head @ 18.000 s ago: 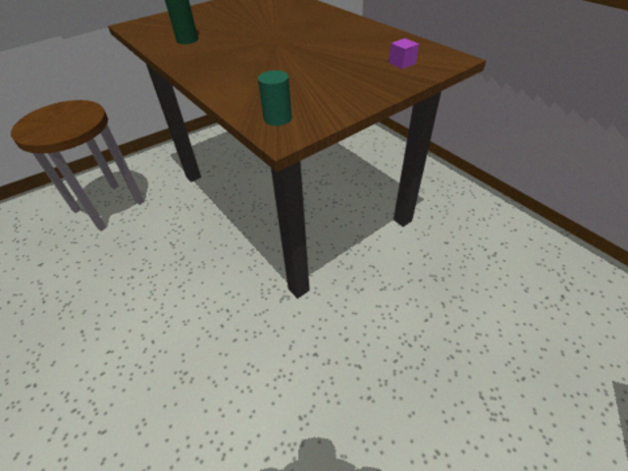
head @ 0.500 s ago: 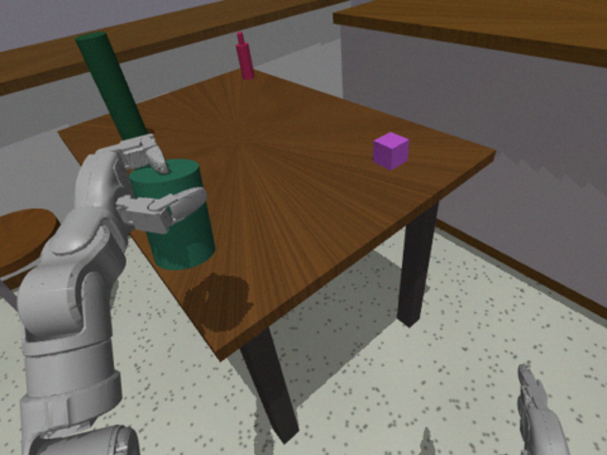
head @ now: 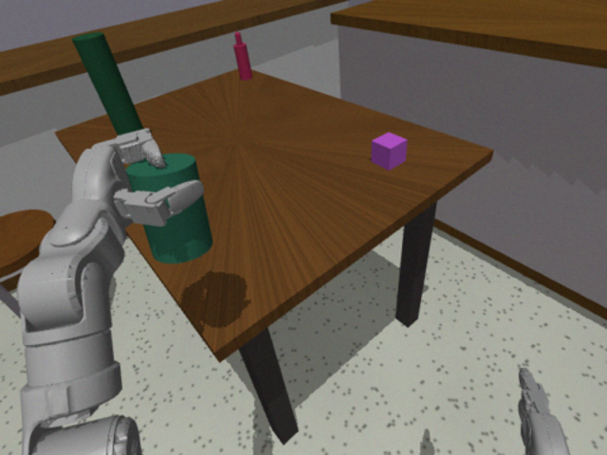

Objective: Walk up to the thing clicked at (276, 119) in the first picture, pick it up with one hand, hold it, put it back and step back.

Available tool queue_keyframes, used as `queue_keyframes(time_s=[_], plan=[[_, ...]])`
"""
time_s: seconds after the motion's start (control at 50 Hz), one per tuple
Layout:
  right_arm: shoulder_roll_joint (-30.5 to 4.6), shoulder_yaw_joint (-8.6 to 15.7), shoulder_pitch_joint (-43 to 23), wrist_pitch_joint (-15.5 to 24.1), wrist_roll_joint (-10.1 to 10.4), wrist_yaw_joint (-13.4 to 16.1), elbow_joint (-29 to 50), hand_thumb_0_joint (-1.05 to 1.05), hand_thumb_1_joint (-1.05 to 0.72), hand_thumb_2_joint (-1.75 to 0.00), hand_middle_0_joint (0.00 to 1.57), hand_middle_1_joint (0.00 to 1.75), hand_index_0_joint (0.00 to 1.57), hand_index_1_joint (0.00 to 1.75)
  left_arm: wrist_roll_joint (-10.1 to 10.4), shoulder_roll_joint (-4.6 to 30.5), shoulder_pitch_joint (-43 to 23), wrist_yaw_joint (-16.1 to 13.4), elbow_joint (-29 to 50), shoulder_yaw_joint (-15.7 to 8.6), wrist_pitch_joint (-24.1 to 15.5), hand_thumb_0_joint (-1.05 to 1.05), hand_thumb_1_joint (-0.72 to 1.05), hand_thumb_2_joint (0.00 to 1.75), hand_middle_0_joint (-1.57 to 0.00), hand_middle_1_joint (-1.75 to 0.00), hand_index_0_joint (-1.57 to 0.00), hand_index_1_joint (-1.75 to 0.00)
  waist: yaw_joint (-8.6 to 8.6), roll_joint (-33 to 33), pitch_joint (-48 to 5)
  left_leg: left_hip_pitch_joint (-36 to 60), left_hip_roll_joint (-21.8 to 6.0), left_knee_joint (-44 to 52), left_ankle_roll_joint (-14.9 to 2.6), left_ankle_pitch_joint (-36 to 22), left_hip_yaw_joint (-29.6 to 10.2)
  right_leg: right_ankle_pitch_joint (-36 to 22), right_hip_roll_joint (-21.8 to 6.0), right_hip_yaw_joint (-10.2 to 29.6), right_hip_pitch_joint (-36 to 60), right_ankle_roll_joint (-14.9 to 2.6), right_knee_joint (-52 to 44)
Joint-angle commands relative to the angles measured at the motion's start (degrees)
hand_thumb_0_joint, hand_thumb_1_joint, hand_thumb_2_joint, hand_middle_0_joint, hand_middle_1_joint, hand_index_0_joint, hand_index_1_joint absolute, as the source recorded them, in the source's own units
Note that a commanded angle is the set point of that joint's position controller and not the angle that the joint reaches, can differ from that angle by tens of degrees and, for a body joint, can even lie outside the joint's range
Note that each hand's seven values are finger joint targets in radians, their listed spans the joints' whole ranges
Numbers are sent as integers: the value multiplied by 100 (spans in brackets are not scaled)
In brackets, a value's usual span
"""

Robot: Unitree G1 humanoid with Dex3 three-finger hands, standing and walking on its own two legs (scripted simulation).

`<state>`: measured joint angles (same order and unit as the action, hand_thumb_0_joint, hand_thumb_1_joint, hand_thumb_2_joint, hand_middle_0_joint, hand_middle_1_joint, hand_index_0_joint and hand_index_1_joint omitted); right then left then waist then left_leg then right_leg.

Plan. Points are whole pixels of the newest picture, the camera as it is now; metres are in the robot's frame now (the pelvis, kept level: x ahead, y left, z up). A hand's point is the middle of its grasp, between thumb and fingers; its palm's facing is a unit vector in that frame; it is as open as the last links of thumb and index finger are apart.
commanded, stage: hold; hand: left
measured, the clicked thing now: (173, 208) +0.34 +0.18 +0.23
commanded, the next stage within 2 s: crouch in 0.34 s
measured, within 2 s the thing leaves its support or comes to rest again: neither
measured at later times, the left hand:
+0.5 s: hand (168, 168) +0.35 +0.17 +0.28, palm faces +0.12 -0.99 -0.01, open 6.8 cm
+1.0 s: hand (193, 196) +0.42 +0.19 +0.19, palm faces +0.17 -0.98 +0.00, open 6.7 cm
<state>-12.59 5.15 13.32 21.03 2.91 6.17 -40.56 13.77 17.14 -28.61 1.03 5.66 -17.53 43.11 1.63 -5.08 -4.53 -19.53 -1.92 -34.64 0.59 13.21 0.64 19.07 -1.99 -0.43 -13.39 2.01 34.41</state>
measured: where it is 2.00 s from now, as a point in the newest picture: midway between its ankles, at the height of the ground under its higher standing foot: outside the picture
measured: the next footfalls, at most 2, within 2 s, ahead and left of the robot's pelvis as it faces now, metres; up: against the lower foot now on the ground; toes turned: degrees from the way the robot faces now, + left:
none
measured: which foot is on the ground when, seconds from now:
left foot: down 0.00-1.00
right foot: down 0.00-1.00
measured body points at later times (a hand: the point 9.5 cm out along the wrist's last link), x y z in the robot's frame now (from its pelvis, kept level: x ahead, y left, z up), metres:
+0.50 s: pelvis +0.00 +0.00 +0.00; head -0.05 -0.03 +0.45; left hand +0.33 +0.22 +0.28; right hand +0.18 -0.25 -0.06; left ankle +0.06 +0.13 -0.73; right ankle -0.01 -0.14 -0.73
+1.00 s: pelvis -0.01 +0.00 +0.00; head -0.02 -0.01 +0.45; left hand +0.40 +0.24 +0.19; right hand +0.15 -0.25 -0.06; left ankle +0.06 +0.13 -0.73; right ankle -0.01 -0.14 -0.73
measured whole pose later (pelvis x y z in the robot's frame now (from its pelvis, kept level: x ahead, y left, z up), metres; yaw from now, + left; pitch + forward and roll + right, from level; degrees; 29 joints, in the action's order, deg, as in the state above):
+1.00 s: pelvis -0.01 +0.00 +0.00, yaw -1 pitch +0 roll -1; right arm -11.8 2.0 12.2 22.1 1.5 5.9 -39.9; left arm 9.5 19.4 -38.0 -0.9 -25.8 -15.6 23.7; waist -2.1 -1.8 -1.9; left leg -23.2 -2.6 -35.2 0.7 12.4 1.0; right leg 18.0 -1.3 0.1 -17.4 1.9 35.1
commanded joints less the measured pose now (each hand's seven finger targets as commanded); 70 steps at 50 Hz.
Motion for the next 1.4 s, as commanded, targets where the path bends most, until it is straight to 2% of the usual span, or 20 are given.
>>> queue_keyframes(time_s=[0.0, 0.12, 0.18, 0.28, 0.3, 0.42, 0.44, 0.56, 0.74, 0.88, 0.92, 0.96, 1.0, 1.02, 1.04, 1.12, 1.14, 1.22, 1.34, 1.38], plan=[[-612, 189, -885, 341, 8, 20, 955, 0, 54, -5, 5, 5, 5, 5, 106, 1402, -3153, -14, 1741, -543, -694, 0, 11, 129, -129, -145, -132, -146, -5, 212, -1451, 1348, 168, 417, -98, -664, 64, -895, 225, -332, -496, -134, -652], [-552, 158, -837, 388, -1, 45, 993, 0, 54, -6, 5, 5, 5, 5, 120, 1578, -3418, -87, 2343, -637, -771, 0, 12, 130, -129, -146, -131, -147, -50, -7, -1572, 1503, 173, 404, -83, -641, 78, -886, 221, -329, -553, -133, -651], [-592, 178, -926, 426, -15, 58, 998, 0, 54, -6, 5, 5, 5, 5, 128, 1336, -3312, -67, 2009, -458, -741, 0, 11, 129, -129, -146, -131, -146, -85, 108, -1464, 1435, 154, 434, -84, -548, 42, -820, 233, -349, -600, -146, -633], [-612, 195, -875, 443, -26, 88, 945, 0, 54, -6, 5, 5, 5, 5, 134, 1503, -3562, -73, 2048, -549, -695, 0, 10, 130, -129, -146, -131, -147, -98, 120, -1528, 1443, 188, 393, -104, -581, 84, -887, 211, -321, -563, -119, -656], [-576, 124, -997, 452, -1, 70, 1034, 0, 54, -5, 5, 5, 5, 5, 121, 1328, -3400, -77, 1684, -405, -638, 0, 12, 130, -129, -145, -130, -146, -108, 76, -1501, 1452, 193, 405, -91, -584, 87, -883, 213, -340, -605, -136, -659], [-553, 132, -937, 407, 29, 40, 920, 0, 54, -6, 5, 5, 5, 5, 125, 1284, -3531, -75, 1207, -370, -548, 0, 19, 139, -130, -152, -132, -154, -61, 281, -1284, 1298, 192, 471, -97, -446, 64, -735, 218, -359, -651, -139, -707], [-635, 212, -840, 394, 13, 47, 870, 0, 57, -5, 5, 5, 5, 5, 123, 1476, -3679, -81, 1347, -521, -583, 0, 16, 132, -131, -148, -134, -148, -89, 306, -1345, 1334, 191, 452, -111, -412, 72, -732, 207, -340, -617, -125, -707], [-460, -10, -696, 302, 22, -28, 961, 0, 58, -4, 5, 5, 5, 5, 70, 1375, -3620, -119, 546, -460, -666, 0, 26, 134, -133, -150, -137, -149, -88, 520, -1149, 1155, 205, 440, -130, -420, 107, -735, 205, -327, -628, -106, -721], [-540, -47, -804, 374, -55, 24, 993, 0, 59, -4, 5, 5, 5, 5, -185, 1545, -4373, -158, -345, -227, -1597, 0, 25, 135, -132, -149, -136, -148, -272, 363, -1572, 1370, 196, 366, -127, -439, 70, -833, 138, -212, -771, -103, -689], [-630, -29, -793, 467, -107, 30, 1014, 0, 58, -4, 5, 5, 5, 5, -274, 2036, -5116, -205, -653, -361, -2572, 0, 27, 136, -132, -148, -135, -148, -378, -48, -1983, 1556, 109, 375, -73, -333, -8, -767, 197, -229, -810, -160, -600], [-491, -146, -827, 479, -108, -10, 986, 0, 58, -4, 5, 5, 5, 5, -288, 1692, -5005, -187, -1145, -148, -2779, 0, 26, 134, -131, -148, -135, -147, -436, -94, -1892, 1541, 68, 396, -48, -303, -39, -741, 237, -257, -942, -183, -581], [-678, -2, -790, 478, -122, -2, 1040, 0, 58, -4, 5, 5, 5, 5, -269, 2056, -5298, -202, -1003, -340, -3050, 0, 22, 134, -131, -148, -134, -147, -465, -184, -2119, 1640, 51, 361, -43, -477, -37, -915, 239, -246, -851, -178, -572], [-566, -110, -765, 485, -125, -40, 969, 0, 57, -5, 5, 5, 5, 5, -312, 2029, -5204, -199, -1388, -317, -3210, 0, 21, 134, -131, -147, -134, -147, -452, -221, -2062, 1591, 60, 330, -37, -567, -15, -979, 248, -247, -898, -181, -555], [-712, 39, -646, 469, -136, -32, 978, 0, 57, -4, 5, 5, 5, 5, -313, 2089, -5147, -185, -1687, -365, -3290, 0, 20, 133, -131, -147, -134, -146, -538, -164, -2096, 1585, 63, 310, -55, -595, 9, -1047, 247, -216, -878, -171, -586], [-536, -130, -626, 464, -144, -78, 950, 0, 57, -4, 5, 5, 5, 5, -341, 1843, -4881, -169, -2164, -244, -3324, 0, 20, 133, -130, -147, -134, -146, -479, -6, -1906, 1414, 47, 347, -56, -539, 2, -1002, 267, -232, -865, -171, -578], [-546, -156, -681, 409, -140, -136, 991, 0, 57, -4, 5, 5, 5, 5, -362, 1827, -4924, -141, -2518, -203, -3664, 0, 19, 133, -130, -146, -134, -146, -495, 38, -1932, 1329, 59, 353, -69, -564, 33, -1041, 269, -219, -875, -170, -608], [-726, -6, -653, 403, -156, -122, 1169, 0, 57, -4, 5, 5, 5, 5, -371, 1904, -4981, -122, -2552, -243, -3741, 0, 17, 132, -130, -147, -134, -146, -559, 123, -2102, 1434, 33, 333, -77, -695, 26, -1175, 286, -213, -838, -160, -605], [-745, -27, -527, 263, -166, -164, 1175, 0, 58, -4, 5, 5, 5, 5, -407, 2073, -5121, -119, -2758, -336, -4024, 0, 18, 132, -128, -146, -132, -144, -526, -9, -2253, 1500, 19, 250, -77, -1212, 41, -1588, 293, -208, -771, -165, -560], [-660, -82, -542, 39, -174, -200, 1279, 0, 57, -4, 5, 5, 5, 5, -466, 2175, -5230, -146, -2813, -352, -4418, 0, 20, 132, -128, -145, -132, -144, -518, -77, -2330, 1374, 40, 250, -94, -1316, 81, -1716, 270, -177, -568, -152, -592], [-861, 77, -580, -16, -194, -170, 1387, 0, 57, -5, 5, 5, 5, 5, -440, 2188, -5251, -160, -2839, -378, -4519, 0, 18, 133, -129, -146, -133, -145, -603, -65, -2371, 1463, 24, 230, -100, -1303, 77, -1730, 274, -176, -574, -144, -585]])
